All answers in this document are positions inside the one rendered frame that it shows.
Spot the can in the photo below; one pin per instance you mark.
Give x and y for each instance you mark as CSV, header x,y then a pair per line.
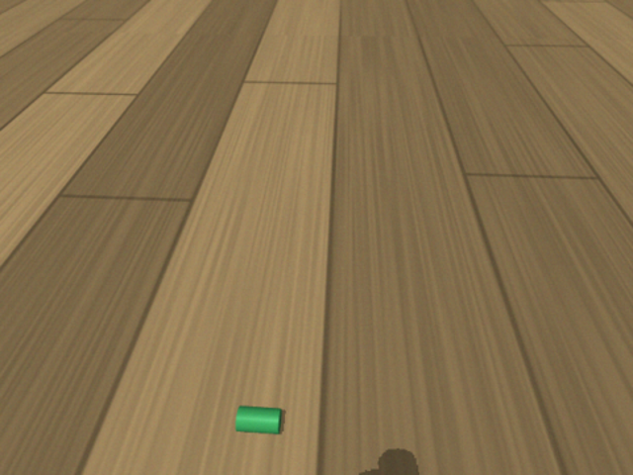
x,y
258,419

